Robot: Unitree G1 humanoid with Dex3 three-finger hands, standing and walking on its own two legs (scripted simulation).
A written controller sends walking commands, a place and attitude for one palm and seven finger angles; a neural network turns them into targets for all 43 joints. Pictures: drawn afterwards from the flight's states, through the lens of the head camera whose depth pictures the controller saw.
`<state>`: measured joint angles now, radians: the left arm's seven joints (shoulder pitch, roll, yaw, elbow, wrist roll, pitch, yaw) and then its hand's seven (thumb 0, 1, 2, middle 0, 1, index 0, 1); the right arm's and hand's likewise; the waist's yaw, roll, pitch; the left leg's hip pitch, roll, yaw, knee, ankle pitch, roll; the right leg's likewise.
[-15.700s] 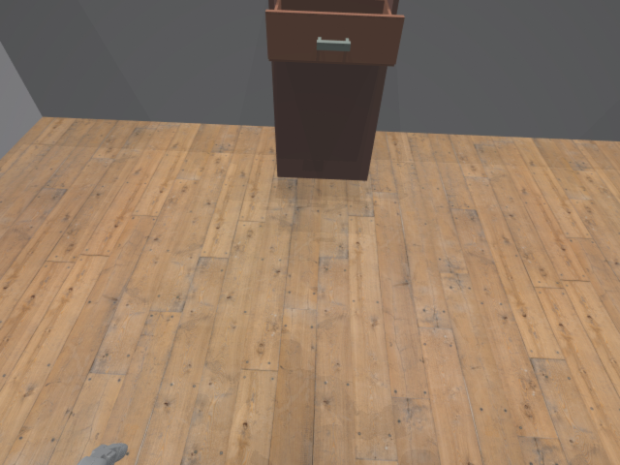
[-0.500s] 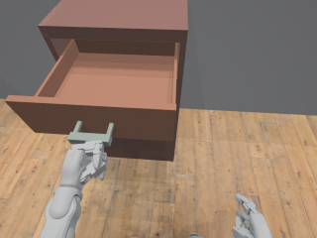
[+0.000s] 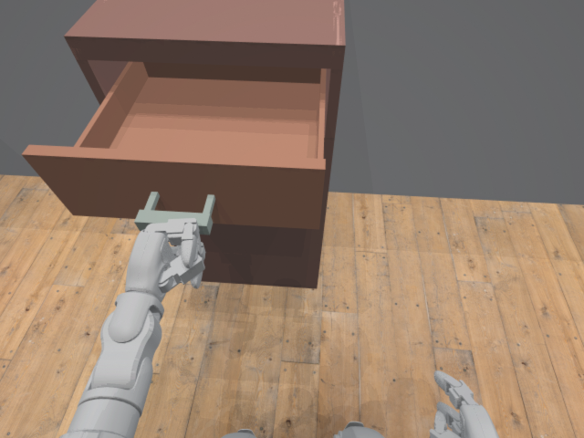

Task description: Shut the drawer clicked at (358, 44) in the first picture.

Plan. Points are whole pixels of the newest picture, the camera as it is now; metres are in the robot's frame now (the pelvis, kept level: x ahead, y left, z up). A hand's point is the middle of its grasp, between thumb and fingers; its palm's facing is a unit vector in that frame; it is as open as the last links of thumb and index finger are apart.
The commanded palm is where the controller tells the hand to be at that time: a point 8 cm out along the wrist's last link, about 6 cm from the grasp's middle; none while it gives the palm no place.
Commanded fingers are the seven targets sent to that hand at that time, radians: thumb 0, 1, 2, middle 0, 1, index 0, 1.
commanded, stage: push the drawer shut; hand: left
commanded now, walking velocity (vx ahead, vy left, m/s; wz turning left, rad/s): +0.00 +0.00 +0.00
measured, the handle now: (178, 210) +0.41 +0.18 +0.06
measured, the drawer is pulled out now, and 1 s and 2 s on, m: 0.23 0.10 0.00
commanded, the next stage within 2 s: none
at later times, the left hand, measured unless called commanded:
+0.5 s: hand (210, 224) +0.39 +0.13 +0.06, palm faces -0.05 -1.00 -0.05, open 3.1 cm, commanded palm +0.38 +0.18 +0.06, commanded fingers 0.00 0.90 0.90 -1.40 -1.60 -1.40 -1.60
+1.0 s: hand (221, 186) +0.46 +0.12 +0.06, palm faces -0.04 -1.00 -0.05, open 3.2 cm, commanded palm +0.45 +0.18 +0.06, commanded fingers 0.00 0.90 0.90 -1.40 -1.60 -1.40 -1.60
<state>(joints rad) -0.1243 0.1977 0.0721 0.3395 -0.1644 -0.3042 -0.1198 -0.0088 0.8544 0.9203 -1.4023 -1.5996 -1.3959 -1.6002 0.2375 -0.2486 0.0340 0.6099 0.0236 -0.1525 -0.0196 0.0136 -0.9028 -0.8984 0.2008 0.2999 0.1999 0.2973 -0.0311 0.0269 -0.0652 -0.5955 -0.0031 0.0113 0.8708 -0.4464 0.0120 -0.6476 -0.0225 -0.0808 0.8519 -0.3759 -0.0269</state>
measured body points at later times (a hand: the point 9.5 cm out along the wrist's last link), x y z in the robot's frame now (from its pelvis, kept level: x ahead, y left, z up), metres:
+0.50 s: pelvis +0.00 +0.00 +0.00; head +0.07 +0.00 +0.44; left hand +0.39 +0.18 +0.06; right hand +0.09 -0.25 -0.12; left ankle -0.01 +0.11 -0.70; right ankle +0.03 -0.10 -0.70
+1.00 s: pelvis -0.01 +0.00 -0.01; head +0.09 +0.00 +0.43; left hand +0.46 +0.18 +0.06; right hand +0.04 -0.26 -0.13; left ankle -0.01 +0.11 -0.70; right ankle +0.03 -0.10 -0.70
